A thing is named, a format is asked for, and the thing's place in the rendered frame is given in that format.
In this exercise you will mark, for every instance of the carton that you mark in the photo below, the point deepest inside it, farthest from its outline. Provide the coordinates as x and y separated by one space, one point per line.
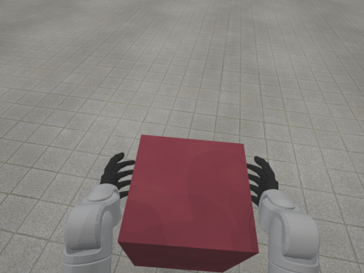
189 206

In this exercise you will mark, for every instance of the right robot hand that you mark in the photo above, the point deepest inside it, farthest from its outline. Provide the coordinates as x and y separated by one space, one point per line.
265 181

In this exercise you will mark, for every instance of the left robot hand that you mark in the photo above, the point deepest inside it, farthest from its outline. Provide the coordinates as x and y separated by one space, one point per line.
111 176

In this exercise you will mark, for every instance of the left robot forearm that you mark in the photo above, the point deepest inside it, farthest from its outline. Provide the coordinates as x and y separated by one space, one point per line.
88 232

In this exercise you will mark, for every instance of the right robot forearm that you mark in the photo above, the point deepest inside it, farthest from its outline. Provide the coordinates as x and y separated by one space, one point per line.
293 236

